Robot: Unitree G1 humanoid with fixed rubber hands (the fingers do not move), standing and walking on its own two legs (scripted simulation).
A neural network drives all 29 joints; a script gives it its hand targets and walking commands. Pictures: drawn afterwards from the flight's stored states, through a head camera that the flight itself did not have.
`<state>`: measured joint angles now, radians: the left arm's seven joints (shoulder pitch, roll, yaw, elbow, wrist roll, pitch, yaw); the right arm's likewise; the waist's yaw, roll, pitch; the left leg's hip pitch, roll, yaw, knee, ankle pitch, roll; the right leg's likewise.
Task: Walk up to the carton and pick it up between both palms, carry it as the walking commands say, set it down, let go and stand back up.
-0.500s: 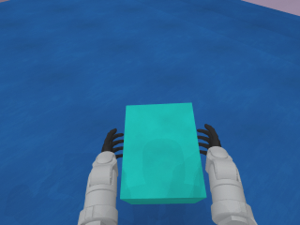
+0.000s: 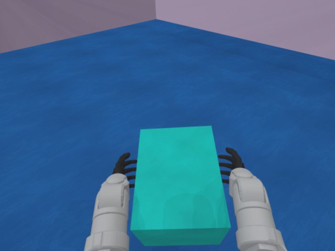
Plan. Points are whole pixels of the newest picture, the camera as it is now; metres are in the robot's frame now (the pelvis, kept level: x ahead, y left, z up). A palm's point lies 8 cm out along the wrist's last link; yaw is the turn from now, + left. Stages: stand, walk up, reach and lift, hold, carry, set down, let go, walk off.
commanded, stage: reach and lift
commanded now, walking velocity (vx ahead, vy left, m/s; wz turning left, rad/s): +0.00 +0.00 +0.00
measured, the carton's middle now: (178, 184) +0.34 -0.02 -0.03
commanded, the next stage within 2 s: hold in 1.32 s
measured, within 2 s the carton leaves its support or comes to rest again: neither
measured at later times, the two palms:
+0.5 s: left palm (112, 186) +0.29 +0.14 +0.05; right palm (229, 173) +0.30 -0.15 +0.05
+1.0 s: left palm (111, 189) +0.29 +0.15 +0.05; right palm (231, 177) +0.29 -0.15 +0.05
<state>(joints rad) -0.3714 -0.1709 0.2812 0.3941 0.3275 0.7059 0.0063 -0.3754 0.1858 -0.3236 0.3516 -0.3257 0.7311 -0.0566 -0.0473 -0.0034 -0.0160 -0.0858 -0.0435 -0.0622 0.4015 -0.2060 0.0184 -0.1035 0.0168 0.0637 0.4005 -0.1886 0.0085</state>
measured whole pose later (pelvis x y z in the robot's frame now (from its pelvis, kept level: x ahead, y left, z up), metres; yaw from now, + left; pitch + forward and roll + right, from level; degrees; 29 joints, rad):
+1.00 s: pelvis +0.01 +0.00 +0.00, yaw +0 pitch -7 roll +0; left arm -0.28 -0.16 0.23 0.29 0.29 0.76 0.02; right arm -0.30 0.16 -0.23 0.30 -0.30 0.75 -0.03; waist 0.01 0.00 -0.01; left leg -0.05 -0.03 -0.06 0.39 -0.21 0.01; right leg -0.07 0.03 0.07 0.39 -0.19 0.00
